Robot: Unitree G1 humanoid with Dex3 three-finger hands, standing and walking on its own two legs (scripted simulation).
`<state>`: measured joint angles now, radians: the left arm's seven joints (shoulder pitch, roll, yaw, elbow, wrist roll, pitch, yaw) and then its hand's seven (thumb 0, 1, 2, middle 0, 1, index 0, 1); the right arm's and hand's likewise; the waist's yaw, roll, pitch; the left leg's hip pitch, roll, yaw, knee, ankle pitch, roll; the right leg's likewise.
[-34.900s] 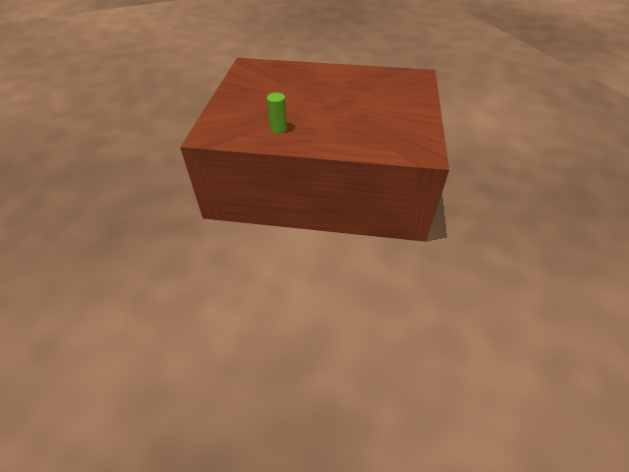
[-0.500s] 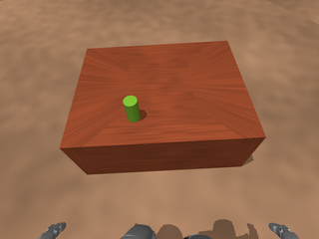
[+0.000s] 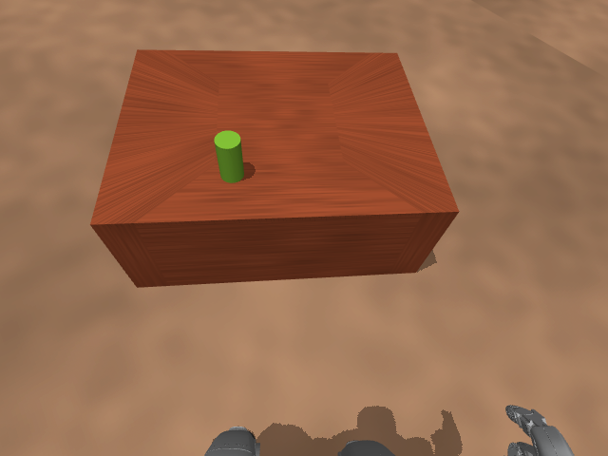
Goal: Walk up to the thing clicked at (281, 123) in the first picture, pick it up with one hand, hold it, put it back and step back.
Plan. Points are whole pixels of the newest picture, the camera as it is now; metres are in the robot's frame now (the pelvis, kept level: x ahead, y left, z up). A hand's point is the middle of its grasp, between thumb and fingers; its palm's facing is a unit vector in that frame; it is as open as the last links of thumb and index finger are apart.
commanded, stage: step back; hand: left
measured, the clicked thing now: (230, 157) +0.84 +0.24 -0.30
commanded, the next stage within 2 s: stand in 1.96 s
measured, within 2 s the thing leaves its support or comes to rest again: neither
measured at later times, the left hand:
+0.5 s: hand out of the picture -0.03 +0.23 -0.15, palm faces +0.09 -0.91 -0.40, open 7.4 cm
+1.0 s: hand out of the picture -0.27 +0.17 -0.13, palm faces +0.06 -0.89 -0.46, open 7.4 cm
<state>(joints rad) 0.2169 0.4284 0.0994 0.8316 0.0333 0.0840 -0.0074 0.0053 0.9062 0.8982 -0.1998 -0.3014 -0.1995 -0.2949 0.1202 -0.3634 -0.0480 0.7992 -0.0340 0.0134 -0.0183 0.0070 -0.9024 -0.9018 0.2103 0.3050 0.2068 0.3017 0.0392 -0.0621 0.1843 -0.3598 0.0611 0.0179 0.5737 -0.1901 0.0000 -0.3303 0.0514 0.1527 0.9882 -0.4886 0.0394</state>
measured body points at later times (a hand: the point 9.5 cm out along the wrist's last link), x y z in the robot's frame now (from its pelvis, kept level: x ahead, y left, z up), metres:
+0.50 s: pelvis -0.15 -0.05 -0.01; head -0.09 -0.03 +0.43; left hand -0.04 +0.28 -0.12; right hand -0.05 -0.35 -0.13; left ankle -0.15 +0.06 -0.73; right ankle -0.08 -0.15 -0.72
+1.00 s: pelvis -0.29 -0.11 +0.00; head -0.26 -0.14 +0.45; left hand -0.28 +0.22 -0.10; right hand -0.17 -0.42 -0.13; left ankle -0.29 +0.05 -0.67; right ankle -0.29 -0.23 -0.73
